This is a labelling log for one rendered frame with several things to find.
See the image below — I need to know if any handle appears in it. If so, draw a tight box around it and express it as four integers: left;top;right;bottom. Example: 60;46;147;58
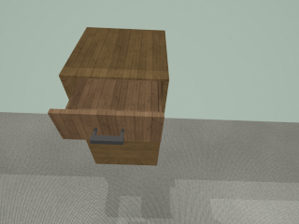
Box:
89;128;124;145

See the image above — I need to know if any drawer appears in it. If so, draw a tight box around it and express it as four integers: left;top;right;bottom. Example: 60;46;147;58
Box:
48;77;164;143

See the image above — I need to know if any cabinet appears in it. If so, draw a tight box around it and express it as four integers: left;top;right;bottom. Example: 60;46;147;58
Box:
59;27;169;166

